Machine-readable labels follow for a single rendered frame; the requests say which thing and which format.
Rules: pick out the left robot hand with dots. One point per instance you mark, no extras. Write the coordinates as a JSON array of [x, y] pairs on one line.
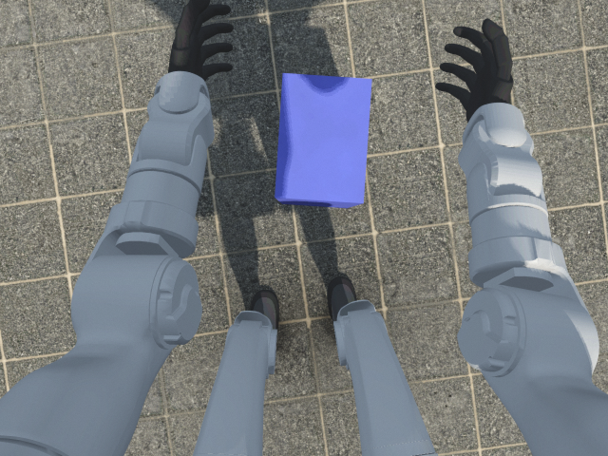
[[188, 53]]

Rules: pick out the robot left forearm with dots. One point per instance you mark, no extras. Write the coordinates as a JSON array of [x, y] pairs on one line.
[[157, 213]]

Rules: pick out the left robot upper arm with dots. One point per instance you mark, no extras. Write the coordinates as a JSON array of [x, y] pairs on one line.
[[129, 312]]

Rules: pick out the right robot shin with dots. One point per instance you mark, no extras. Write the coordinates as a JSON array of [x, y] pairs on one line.
[[360, 305]]

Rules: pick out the right robot upper arm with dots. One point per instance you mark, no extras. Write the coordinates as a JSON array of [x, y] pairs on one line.
[[538, 351]]

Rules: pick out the robot right forearm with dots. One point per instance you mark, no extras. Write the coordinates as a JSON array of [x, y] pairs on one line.
[[507, 211]]

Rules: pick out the left robot foot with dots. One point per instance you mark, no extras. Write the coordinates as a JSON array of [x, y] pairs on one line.
[[266, 302]]

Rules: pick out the carton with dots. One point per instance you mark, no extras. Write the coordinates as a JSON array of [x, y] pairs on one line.
[[322, 140]]

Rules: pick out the right robot hand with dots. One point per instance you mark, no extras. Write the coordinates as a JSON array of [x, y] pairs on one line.
[[492, 82]]

